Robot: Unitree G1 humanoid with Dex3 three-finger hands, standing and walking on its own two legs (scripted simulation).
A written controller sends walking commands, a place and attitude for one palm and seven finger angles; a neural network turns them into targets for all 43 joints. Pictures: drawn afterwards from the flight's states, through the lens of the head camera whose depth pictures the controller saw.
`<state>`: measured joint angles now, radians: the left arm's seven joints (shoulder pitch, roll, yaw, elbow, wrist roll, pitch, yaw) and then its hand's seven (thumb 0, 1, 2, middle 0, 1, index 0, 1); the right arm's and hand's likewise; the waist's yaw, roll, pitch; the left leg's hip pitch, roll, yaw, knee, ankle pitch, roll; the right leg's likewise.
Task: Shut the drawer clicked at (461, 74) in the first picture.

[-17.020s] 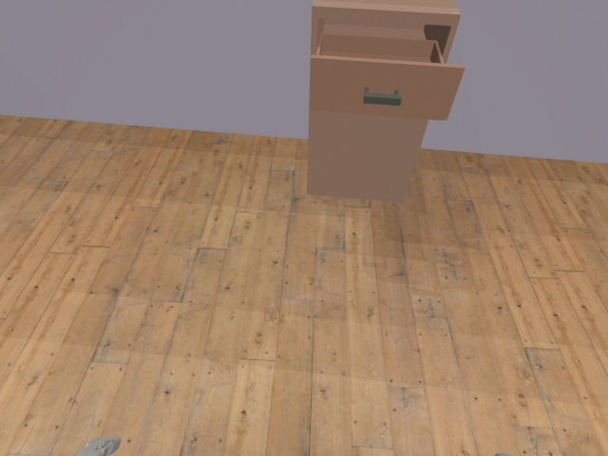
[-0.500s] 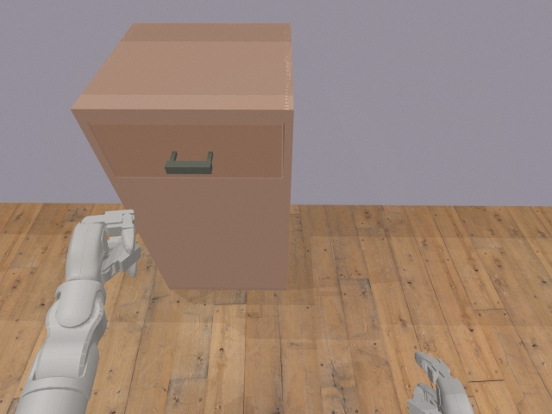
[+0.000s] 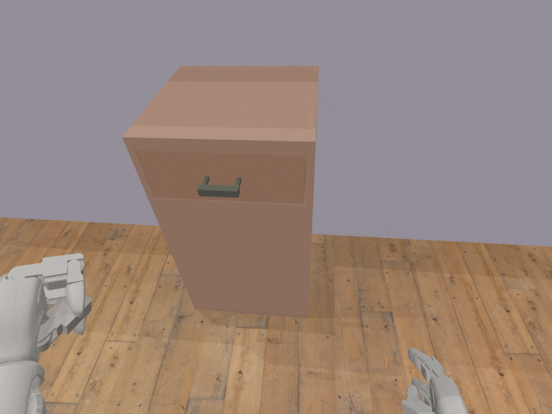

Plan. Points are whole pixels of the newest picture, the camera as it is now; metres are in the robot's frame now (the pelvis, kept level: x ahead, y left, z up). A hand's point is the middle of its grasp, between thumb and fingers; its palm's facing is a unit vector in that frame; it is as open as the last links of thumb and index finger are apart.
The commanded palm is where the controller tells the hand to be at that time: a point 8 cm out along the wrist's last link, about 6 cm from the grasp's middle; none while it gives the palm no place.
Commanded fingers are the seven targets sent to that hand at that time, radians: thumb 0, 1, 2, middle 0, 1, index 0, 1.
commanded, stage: draw the hand back to the body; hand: left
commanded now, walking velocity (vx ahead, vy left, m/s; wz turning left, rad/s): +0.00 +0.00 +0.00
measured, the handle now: (220, 185) +0.64 +0.24 -0.07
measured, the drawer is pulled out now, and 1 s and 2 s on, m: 0.00 0.00 0.00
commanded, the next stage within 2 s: step back with the hand held close in 0.18 s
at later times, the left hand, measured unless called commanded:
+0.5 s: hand (73, 311) +0.17 +0.25 +0.16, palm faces +0.36 -0.81 -0.46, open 3.3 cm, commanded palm +0.11 +0.29 +0.17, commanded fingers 0.00 0.90 0.90 -1.40 -1.60 -1.40 -1.60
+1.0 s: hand (34, 366) +0.11 +0.25 +0.15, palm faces +0.36 -0.80 -0.48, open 3.3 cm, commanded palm +0.06 +0.30 +0.17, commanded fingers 0.00 0.90 0.90 -1.40 -1.60 -1.40 -1.60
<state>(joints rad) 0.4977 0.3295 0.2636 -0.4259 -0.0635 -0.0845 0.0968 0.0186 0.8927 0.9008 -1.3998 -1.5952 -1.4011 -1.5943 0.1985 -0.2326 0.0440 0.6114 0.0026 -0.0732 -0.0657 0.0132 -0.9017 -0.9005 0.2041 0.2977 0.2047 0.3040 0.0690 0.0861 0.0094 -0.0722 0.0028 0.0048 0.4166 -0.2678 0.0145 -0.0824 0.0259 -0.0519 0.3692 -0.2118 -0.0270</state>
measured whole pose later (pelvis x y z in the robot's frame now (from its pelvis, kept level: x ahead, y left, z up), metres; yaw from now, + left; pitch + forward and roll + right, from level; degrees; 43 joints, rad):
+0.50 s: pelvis -0.02 +0.01 +0.00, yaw +0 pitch +0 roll -1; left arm 0.58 0.33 0.34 -0.45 -0.04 -0.21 0.11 0.02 0.89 0.90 -1.40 -1.59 -1.40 -1.59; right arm 0.19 -0.24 0.00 0.60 0.00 -0.05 -0.07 0.01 -0.90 -0.90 0.20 0.30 0.20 0.30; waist 0.01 0.08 0.00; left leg -0.19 0.00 0.01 0.43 -0.24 0.02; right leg -0.18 0.03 -0.05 0.34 -0.15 -0.02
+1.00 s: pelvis -0.08 +0.02 -0.02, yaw -1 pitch +1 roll -1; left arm 0.61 0.35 0.36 -0.56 -0.01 -0.24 0.13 0.02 0.89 0.90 -1.40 -1.59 -1.40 -1.59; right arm 0.19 -0.22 0.00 0.54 0.00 -0.06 -0.08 0.01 -0.90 -0.90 0.21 0.30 0.21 0.30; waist 0.01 0.04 0.01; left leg -0.39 -0.02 0.02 0.61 -0.25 0.05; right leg -0.39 0.00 -0.04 0.53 -0.16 0.00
